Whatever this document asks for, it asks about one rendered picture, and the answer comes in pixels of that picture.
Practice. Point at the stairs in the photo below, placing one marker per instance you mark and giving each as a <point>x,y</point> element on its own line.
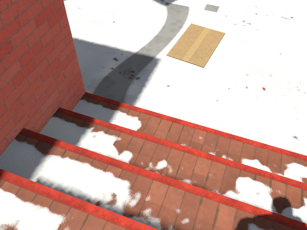
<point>108,165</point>

